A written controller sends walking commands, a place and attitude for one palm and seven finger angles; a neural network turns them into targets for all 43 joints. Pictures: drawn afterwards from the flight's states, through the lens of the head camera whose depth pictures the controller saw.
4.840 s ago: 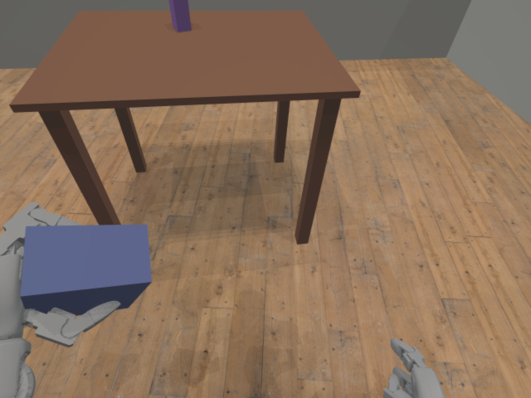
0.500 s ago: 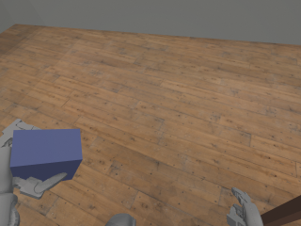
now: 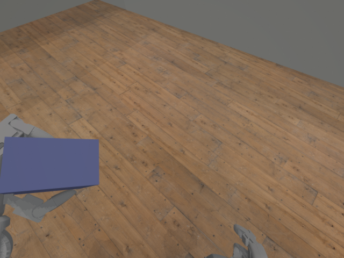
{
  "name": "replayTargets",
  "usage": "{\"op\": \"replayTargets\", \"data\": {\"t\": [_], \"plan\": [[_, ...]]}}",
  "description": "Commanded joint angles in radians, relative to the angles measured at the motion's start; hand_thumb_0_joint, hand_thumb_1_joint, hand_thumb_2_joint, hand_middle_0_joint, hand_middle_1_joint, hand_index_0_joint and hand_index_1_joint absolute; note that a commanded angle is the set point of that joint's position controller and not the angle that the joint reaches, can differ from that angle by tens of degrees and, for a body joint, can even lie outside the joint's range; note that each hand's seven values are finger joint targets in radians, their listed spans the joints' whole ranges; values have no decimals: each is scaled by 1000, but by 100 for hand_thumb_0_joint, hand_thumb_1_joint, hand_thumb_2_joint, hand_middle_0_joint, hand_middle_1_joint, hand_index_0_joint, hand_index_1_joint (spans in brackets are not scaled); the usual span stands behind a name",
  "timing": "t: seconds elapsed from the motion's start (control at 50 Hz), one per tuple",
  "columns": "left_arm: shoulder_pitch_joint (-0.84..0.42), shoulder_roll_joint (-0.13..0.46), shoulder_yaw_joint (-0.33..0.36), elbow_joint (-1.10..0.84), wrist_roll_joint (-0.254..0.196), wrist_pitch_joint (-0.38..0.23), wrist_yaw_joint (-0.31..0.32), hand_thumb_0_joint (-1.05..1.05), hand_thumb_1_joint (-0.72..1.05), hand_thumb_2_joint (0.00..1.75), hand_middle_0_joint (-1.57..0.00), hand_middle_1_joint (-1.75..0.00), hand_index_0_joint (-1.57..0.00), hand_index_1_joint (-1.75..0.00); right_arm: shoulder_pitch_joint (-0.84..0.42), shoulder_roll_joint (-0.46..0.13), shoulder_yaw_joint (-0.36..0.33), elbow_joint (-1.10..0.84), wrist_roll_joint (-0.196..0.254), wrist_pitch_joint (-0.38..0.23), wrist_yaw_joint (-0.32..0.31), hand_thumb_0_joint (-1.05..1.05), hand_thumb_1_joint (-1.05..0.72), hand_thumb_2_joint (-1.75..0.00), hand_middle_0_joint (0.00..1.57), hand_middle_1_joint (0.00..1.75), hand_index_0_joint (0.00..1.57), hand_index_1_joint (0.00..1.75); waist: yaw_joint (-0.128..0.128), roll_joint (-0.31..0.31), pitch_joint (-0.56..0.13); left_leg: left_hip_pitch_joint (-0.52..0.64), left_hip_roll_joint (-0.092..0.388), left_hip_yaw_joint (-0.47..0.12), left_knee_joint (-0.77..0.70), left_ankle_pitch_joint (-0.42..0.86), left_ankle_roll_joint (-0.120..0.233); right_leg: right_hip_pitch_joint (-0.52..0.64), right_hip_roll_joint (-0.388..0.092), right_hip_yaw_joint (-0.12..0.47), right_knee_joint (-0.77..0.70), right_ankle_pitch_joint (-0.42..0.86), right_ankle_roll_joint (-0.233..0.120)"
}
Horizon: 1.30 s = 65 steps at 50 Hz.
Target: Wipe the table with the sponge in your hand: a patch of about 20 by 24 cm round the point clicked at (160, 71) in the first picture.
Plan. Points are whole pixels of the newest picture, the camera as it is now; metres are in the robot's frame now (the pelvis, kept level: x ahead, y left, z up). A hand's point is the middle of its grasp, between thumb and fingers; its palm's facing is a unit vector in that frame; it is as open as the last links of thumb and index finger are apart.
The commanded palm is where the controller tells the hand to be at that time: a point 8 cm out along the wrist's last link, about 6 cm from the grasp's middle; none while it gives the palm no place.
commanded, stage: walk to a spot facing it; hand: left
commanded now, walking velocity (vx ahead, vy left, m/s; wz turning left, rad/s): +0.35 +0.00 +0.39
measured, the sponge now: (63, 168) +0.21 +0.21 +0.17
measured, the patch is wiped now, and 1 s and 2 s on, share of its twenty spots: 0.00 0.00 0.00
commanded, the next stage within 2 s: turn to face it in 1.24 s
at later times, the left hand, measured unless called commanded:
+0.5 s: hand (36, 172) +0.20 +0.25 +0.17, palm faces +0.54 -0.68 -0.50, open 10.7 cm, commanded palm +0.14 +0.28 +0.17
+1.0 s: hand (40, 131) +0.28 +0.28 +0.17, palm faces +0.70 -0.54 -0.47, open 10.7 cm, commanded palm +0.24 +0.29 +0.17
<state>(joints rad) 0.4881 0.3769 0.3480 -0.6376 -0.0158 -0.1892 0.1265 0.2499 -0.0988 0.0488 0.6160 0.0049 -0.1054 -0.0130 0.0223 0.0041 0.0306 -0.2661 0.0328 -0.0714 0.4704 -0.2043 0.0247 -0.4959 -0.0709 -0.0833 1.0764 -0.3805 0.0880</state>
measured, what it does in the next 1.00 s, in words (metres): walks ahead, turning left: right foot, then left foot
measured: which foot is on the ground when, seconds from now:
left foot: down 0.00-0.18, up 0.20-0.58, down 0.60-1.00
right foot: up 0.00-0.16, down 0.18-0.58, up 0.60-0.98, down 1.00-1.00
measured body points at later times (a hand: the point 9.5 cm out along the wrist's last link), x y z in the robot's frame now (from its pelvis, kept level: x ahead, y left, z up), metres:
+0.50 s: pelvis +0.05 -0.03 -0.01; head +0.09 -0.04 +0.44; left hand +0.17 +0.28 +0.19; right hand +0.25 -0.26 -0.11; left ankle +0.10 +0.13 -0.70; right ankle -0.03 -0.13 -0.75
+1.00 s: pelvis +0.18 -0.03 -0.02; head +0.20 -0.04 +0.43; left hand +0.24 +0.30 +0.19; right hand +0.40 -0.15 -0.13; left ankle +0.12 +0.11 -0.75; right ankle +0.24 -0.12 -0.75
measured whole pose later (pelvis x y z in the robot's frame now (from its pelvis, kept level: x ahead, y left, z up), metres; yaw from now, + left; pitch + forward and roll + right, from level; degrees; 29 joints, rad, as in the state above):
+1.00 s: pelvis +0.18 -0.03 -0.02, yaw +20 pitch +0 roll +0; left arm 0.46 0.37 0.38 -0.48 -0.01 -0.22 0.14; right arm 0.24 -0.15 0.02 0.63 0.01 -0.10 -0.06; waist 0.07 0.05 0.02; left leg -0.27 0.09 0.06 0.63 -0.36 -0.01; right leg -0.32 -0.09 -0.16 0.59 -0.30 0.04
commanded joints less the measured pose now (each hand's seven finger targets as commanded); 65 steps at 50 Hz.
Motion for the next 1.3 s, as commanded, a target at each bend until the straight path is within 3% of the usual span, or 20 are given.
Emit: {"op": "replayTargets", "data": {"t": [0.0,0.12,0.14,0.16,0.18,0.32,0.48,0.52,0.54,0.58,0.6,0.62,0.74,0.92,0.96,0.98,1.0,1.14,1.22,1.28], "plan": [[-103,121,84,-116,-18,-48,24,0,10,130,-120,-160,-120,-160,-110,-212,-83,-127,-7,-61,-43,0,-90,-90,20,30,20,30,-27,245,-75,-26,179,-235,-277,-331,160,82,38,-38,-187,-77,-6],[-151,113,61,-68,-11,-22,15,0,10,130,-120,-160,-120,-160,-145,-195,-67,-125,-14,-38,-45,0,-90,-90,20,30,20,30,12,183,-87,-215,104,-188,-106,-369,96,473,53,-32,-700,-89,-60],[-152,140,73,-84,-3,-17,16,0,10,130,-120,-160,-120,-160,-127,-168,-63,-124,-4,-33,-39,0,-90,-90,20,30,20,30,11,43,-119,-312,33,-84,105,-342,54,567,-84,98,-800,-76,-114],[-170,196,91,-90,-4,-10,18,0,10,130,-120,-160,-120,-160,-149,-145,-63,-133,-1,-25,-39,0,-90,-90,20,30,20,30,16,-248,-97,-522,-58,43,435,-350,-12,642,-339,424,-900,-183,-208],[-203,232,121,-107,-27,-17,25,0,10,130,-120,-160,-120,-160,-177,-201,-79,-134,-6,-35,-53,0,-90,-90,20,30,20,30,6,-227,-46,-559,-45,37,681,-320,-46,527,-447,535,-923,-127,-240],[-97,200,151,-70,-18,-61,34,0,10,130,-120,-160,-120,-160,-164,-196,-86,-129,-12,-1,-58,0,-90,-90,20,30,20,30,-17,-82,5,-514,42,129,674,-121,-74,506,-276,35,-796,487,-191],[-72,176,153,-106,-23,-54,72,0,10,130,-120,-160,-120,-160,-121,-181,-105,-200,4,-5,-52,0,-90,-90,20,30,20,30,21,-234,-91,-204,-28,344,180,-125,-23,546,-270,-67,-626,843,-194],[-93,182,148,-144,-24,-57,81,0,10,130,-120,-160,-120,-160,-94,-186,-113,-200,4,-3,-56,0,-90,-90,20,30,20,30,-23,-184,-197,29,-106,399,33,-7,-10,493,-229,-140,-379,880,-147],[-85,166,126,-163,-24,-66,79,0,10,130,-120,-160,-120,-160,-91,-198,-118,-208,4,-5,-62,0,-90,-90,20,30,20,30,-51,-60,-252,233,-67,334,-11,79,14,374,-200,-164,-176,758,-106],[-91,176,144,-225,-23,-95,86,0,10,130,-120,-160,-120,-160,-95,-219,-115,-212,-3,-8,-48,0,-90,-90,20,30,20,30,-38,317,-316,527,376,-376,-52,506,261,-89,13,-53,285,-247,-53],[-150,236,160,-207,1,-93,84,0,10,130,-120,-160,-120,-160,-93,-223,-109,-206,-2,-14,-33,0,-90,-90,20,30,20,30,-52,178,-232,412,423,-472,-103,461,297,-147,12,66,367,-261,-78],[-159,225,163,-121,-1,-85,62,0,10,130,-120,-160,-120,-160,-104,-239,-116,-185,4,-14,-27,0,-90,-90,20,30,20,30,-50,83,-167,306,401,-402,-142,317,274,-187,-41,91,350,-210,-73],[1,194,205,-252,-25,-109,40,0,10,130,-120,-160,-120,-160,-135,-194,-102,-153,13,-44,-24,0,-90,-90,20,30,20,30,1,243,-127,-24,235,-5,-220,-23,160,-17,-86,5,19,54,-38],[-160,93,80,37,-5,-72,32,0,10,130,-120,-160,-120,-160,-114,-205,-99,-114,5,-52,-66,0,-90,-90,20,30,20,30,-1,118,-93,-43,193,61,-35,-197,94,276,30,-131,-518,26,-22],[-231,109,54,16,10,-53,36,0,10,130,-120,-160,-120,-160,-117,-169,-85,-120,15,-40,-68,0,-90,-90,20,30,20,30,-6,-96,-122,-164,77,154,348,-235,43,420,-137,109,-717,4,-95],[-233,186,92,20,14,-40,44,0,10,130,-120,-160,-120,-160,-150,-164,-80,-137,11,-37,-69,0,-90,-90,20,30,20,30,13,-375,-108,-433,-43,172,659,-392,-7,542,-370,510,-801,123,-214],[-282,207,104,-27,-1,-39,49,0,10,130,-120,-160,-120,-160,-186,-196,-81,-136,4,-45,-69,0,-90,-90,20,30,20,30,17,-283,-88,-502,-18,62,822,-372,-27,534,-464,562,-826,211,-263],[-93,230,192,-199,-6,-87,57,0,10,130,-120,-160,-120,-160,-195,-180,-89,-160,-3,3,-47,0,-90,-90,20,30,20,30,-9,-117,-73,-326,76,132,565,-200,-58,455,-322,-7,-705,612,-203],[65,204,241,-190,-31,-82,79,0,10,130,-120,-160,-120,-160,-158,-160,-98,-219,-4,22,-41,0,-90,-90,20,30,20,30,26,-158,-140,-256,23,289,255,-167,-54,548,-299,-63,-614,817,-201],[89,182,227,-174,-43,-71,88,0,10,130,-120,-160,-120,-160,-110,-169,-114,-222,-1,34,-43,0,-90,-90,20,30,20,30,-21,-149,-214,-38,-68,374,61,-15,-56,482,-263,-147,-392,912,-138]]}}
